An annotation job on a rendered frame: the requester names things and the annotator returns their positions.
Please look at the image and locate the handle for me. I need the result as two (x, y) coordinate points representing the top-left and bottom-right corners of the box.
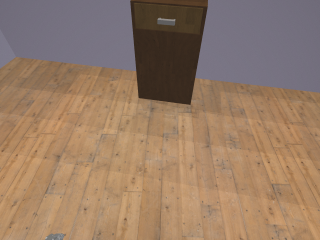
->
(157, 18), (176, 26)

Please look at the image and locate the cabinet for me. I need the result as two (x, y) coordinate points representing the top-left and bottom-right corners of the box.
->
(130, 0), (208, 105)

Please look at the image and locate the drawer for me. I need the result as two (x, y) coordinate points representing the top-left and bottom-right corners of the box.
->
(134, 3), (204, 34)

